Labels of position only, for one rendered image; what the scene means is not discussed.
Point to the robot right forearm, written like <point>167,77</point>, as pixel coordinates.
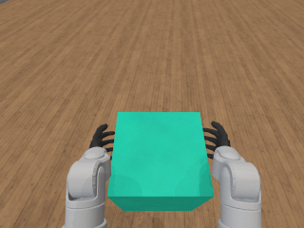
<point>239,190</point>

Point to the robot left forearm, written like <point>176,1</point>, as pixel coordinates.
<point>85,190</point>

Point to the right robot hand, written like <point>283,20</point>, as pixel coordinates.
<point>220,140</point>

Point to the carton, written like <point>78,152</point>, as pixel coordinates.
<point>159,162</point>

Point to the left robot hand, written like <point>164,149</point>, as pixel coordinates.
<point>99,135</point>

